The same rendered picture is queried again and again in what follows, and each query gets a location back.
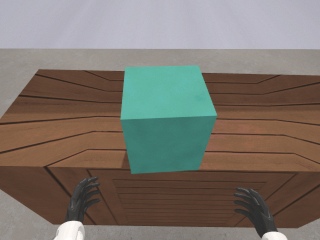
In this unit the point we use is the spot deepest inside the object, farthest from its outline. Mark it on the right robot hand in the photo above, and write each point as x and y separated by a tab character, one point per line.
259	213

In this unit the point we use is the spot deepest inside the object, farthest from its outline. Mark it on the left robot forearm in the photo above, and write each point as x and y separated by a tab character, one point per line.
70	230

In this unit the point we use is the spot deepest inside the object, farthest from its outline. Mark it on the pedestal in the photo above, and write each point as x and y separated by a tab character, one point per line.
65	126

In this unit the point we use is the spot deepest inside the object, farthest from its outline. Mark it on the left robot hand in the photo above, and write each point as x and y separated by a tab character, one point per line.
78	204

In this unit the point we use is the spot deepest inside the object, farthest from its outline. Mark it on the carton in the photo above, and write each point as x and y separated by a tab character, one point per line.
167	117

